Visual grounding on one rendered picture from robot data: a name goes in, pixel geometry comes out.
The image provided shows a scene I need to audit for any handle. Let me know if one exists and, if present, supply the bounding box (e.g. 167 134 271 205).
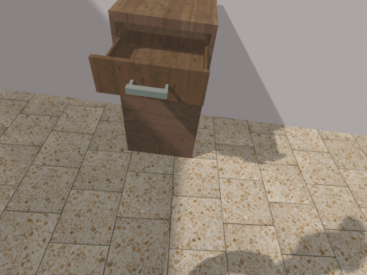
125 80 169 99

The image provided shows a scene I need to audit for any drawer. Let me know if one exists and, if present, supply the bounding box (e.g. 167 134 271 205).
88 29 210 106

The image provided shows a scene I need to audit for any cabinet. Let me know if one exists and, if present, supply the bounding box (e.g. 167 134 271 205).
108 0 218 158

